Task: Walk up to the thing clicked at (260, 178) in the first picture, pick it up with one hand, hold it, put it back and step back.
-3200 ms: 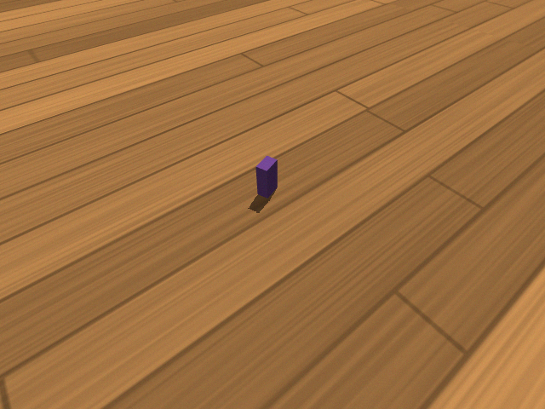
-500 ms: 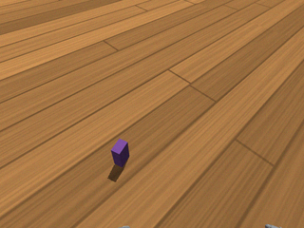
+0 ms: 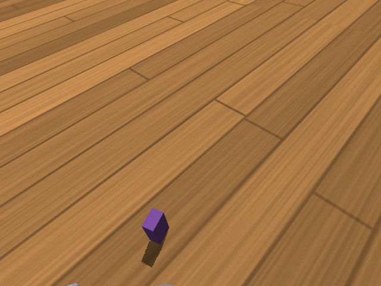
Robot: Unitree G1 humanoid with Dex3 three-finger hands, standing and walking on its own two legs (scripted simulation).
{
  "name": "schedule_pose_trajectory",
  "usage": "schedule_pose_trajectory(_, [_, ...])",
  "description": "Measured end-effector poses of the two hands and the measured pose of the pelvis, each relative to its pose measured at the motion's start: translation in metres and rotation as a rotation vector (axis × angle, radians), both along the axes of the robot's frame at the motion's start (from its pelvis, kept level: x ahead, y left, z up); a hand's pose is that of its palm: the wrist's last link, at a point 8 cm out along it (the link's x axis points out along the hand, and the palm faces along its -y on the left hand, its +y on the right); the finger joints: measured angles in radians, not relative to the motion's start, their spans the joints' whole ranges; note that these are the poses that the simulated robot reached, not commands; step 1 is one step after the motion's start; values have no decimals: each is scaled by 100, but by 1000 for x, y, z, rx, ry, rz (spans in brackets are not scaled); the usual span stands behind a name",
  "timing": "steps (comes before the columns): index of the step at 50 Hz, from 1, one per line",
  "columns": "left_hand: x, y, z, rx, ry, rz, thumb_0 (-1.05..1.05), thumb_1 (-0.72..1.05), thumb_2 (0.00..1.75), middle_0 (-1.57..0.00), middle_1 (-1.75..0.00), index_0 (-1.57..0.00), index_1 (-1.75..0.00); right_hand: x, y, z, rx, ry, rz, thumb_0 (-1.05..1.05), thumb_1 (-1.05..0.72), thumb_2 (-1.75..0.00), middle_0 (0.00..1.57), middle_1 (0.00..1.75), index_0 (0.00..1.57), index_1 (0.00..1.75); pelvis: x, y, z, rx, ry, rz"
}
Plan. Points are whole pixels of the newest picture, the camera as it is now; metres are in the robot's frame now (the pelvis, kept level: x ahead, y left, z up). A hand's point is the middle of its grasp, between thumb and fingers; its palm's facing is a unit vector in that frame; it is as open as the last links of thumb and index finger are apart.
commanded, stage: walk up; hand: left
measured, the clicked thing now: (156, 226) +0.50 +0.25 -0.67
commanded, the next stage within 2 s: stand in 1.80 s
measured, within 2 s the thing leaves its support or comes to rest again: neither
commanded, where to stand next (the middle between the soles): +0.16 +0.03 m, yaw +1 degrees
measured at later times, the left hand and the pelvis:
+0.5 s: hand out of the picture +0.16 +0.31 -0.16, palm faces -0.07 -0.93 -0.35, open 7.4 cm; pelvis +0.11 +0.04 -0.01, yaw -2 degrees
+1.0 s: hand (103, 243) +0.26 +0.26 -0.13, palm faces -0.04 -0.95 -0.32, open 7.4 cm; pelvis +0.14 +0.02 +0.01, yaw -2 degrees
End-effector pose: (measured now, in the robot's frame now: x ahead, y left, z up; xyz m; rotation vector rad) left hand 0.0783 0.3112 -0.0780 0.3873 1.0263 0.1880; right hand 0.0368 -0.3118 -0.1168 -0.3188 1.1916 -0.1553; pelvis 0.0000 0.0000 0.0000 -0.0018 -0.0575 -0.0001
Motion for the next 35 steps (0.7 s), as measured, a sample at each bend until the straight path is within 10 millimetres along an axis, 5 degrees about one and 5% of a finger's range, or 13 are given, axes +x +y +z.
schedule_pose_trajectory(6, [7,16,-3,-6,59,23,1,90,90,-21,-30,-20,-30,53,10,13,-12,-36,39,1,-90,-90,21,30,20,30,33,11,5,-9,10,0])
schedule_pose_trajectory(14, [36,49,-45,-37,152,65,1,90,90,-20,-30,-20,-30,104,34,19,-100,-70,29,0,-90,-90,21,30,20,30,74,41,-11,-5,12,-7])
schedule_pose_trajectory(22, [70,46,-47,-56,208,35,1,91,90,-20,-30,-20,-30,124,39,32,-113,-76,4,0,-90,-90,21,30,21,30,100,43,-2,-6,18,-28])
schedule_pose_trajectory(28, [85,37,-47,-23,206,53,1,91,90,-20,-30,-20,-30,142,27,11,-92,-52,-21,0,-90,-90,21,30,21,30,114,33,-10,-17,14,-29])
schedule_pose_trajectory(35, [118,19,-36,-42,175,43,1,91,90,-20,-30,-20,-30,162,38,0,-22,-30,-25,0,-90,-90,21,30,20,30,127,28,-2,4,17,-26])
